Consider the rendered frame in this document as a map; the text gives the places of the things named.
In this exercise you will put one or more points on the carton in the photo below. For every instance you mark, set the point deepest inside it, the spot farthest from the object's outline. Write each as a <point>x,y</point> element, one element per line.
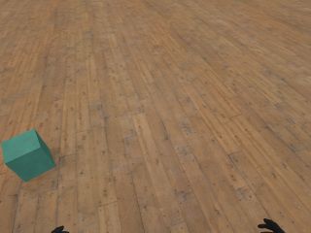
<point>27,155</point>

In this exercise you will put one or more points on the right robot hand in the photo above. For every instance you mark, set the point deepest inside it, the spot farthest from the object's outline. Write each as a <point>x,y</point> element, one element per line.
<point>271,225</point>

